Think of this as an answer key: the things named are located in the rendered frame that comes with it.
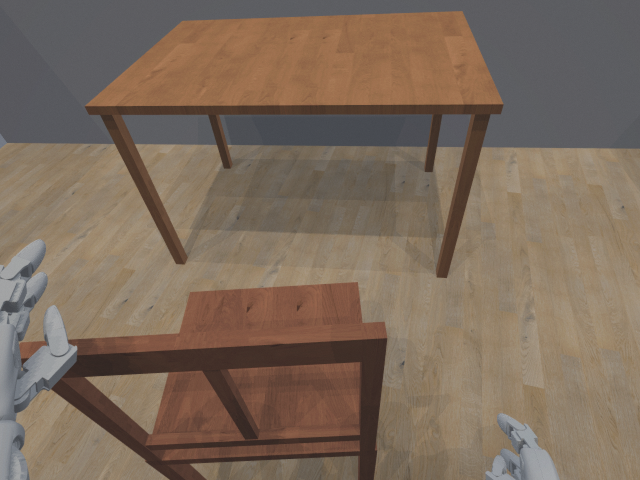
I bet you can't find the left robot forearm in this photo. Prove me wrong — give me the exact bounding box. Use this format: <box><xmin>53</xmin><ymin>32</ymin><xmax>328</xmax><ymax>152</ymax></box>
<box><xmin>0</xmin><ymin>420</ymin><xmax>30</xmax><ymax>480</ymax></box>

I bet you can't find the chair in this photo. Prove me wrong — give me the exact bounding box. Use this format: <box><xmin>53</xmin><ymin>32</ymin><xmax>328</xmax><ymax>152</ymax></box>
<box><xmin>19</xmin><ymin>282</ymin><xmax>387</xmax><ymax>480</ymax></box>

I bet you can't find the table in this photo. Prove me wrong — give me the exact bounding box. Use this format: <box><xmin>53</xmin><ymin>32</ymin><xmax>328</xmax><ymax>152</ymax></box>
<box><xmin>85</xmin><ymin>11</ymin><xmax>504</xmax><ymax>278</ymax></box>

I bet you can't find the robot left hand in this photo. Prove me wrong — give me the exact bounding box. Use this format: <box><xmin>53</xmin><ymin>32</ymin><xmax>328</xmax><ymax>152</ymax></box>
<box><xmin>0</xmin><ymin>239</ymin><xmax>77</xmax><ymax>422</ymax></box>

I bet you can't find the robot right hand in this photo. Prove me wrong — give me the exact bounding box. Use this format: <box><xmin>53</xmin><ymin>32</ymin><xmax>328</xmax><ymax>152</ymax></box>
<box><xmin>485</xmin><ymin>413</ymin><xmax>560</xmax><ymax>480</ymax></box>

